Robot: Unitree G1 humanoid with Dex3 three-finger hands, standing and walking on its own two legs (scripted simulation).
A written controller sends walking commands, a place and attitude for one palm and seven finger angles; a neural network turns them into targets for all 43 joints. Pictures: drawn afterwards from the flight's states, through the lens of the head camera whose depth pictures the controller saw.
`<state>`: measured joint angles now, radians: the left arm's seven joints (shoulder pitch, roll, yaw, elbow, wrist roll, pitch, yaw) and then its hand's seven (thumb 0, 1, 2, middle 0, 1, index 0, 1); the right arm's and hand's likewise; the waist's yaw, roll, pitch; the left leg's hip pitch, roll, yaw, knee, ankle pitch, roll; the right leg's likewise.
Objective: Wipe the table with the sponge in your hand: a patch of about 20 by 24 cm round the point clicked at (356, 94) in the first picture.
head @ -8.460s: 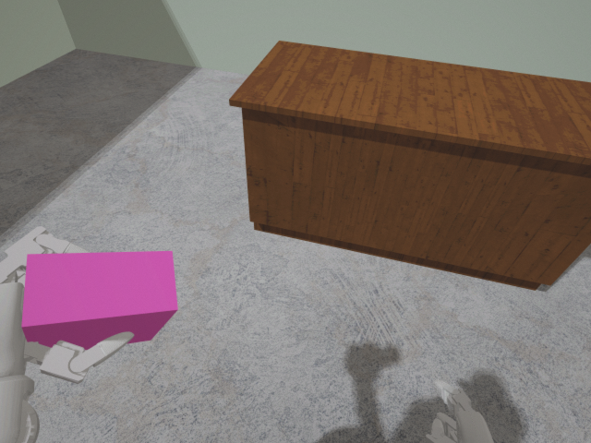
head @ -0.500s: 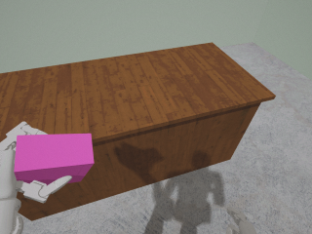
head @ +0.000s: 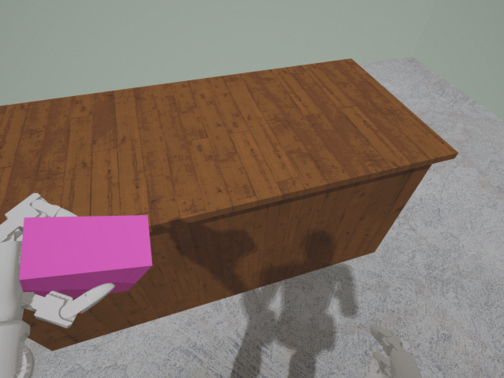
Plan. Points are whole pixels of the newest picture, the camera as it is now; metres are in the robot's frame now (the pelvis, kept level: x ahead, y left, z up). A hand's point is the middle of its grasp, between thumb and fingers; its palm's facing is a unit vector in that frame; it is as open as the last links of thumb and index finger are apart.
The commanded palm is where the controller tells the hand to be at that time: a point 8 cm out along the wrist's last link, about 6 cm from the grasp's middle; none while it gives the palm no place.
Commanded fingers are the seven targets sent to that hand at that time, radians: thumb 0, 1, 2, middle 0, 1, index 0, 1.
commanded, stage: come to a stop and stand still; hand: left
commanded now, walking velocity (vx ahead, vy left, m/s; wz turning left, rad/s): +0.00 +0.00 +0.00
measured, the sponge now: (103, 259) +0.22 +0.21 +0.13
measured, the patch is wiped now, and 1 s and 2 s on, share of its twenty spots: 0.00 0.00 0.00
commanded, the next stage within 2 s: look again from close up in 0.40 s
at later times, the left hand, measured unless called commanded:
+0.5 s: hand (72, 246) +0.23 +0.24 +0.15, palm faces +0.39 -0.84 -0.37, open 10.2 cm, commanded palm +0.17 +0.28 +0.17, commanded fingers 0.00 0.10 1.30 -1.20 -1.60 -1.20 -1.60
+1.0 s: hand (27, 221) +0.25 +0.30 +0.17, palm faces +0.44 -0.83 -0.35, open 10.2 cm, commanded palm +0.19 +0.32 +0.17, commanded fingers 0.00 0.10 1.30 -1.20 -1.60 -1.20 -1.60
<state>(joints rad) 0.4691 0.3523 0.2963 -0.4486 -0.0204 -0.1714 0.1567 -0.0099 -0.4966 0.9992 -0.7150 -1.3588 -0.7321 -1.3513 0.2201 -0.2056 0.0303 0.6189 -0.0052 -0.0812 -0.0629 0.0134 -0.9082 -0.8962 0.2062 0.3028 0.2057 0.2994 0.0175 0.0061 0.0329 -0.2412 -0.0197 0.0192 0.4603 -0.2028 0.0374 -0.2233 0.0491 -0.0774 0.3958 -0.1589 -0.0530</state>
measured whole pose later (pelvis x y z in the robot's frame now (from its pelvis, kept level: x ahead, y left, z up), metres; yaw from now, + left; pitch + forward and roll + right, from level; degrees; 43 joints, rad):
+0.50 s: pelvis +0.02 +0.00 +0.00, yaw +0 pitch +0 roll -1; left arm 0.47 0.36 0.30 -0.46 -0.04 -0.17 0.16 -0.01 -0.50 1.00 -0.72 -1.36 -0.73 -1.35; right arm 0.20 -0.21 0.03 0.60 0.00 -0.06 -0.06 0.01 -0.91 -0.90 0.21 0.30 0.21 0.30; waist 0.01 0.00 0.03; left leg -0.24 -0.02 0.01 0.47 -0.23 0.04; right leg -0.21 0.05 -0.08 0.40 -0.19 -0.05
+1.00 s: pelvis +0.03 +0.04 +0.00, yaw +0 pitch +0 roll -2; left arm 0.35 0.38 0.39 -0.44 -0.03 -0.23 0.11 -0.01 -0.50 1.00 -0.72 -1.36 -0.74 -1.35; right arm 0.22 -0.20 0.04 0.57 -0.02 -0.15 -0.02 0.01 -0.91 -0.90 0.21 0.30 0.21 0.30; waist 0.04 -0.04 0.04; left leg -0.24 -0.06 0.03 0.52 -0.28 0.09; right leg -0.22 0.01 -0.06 0.46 -0.23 -0.01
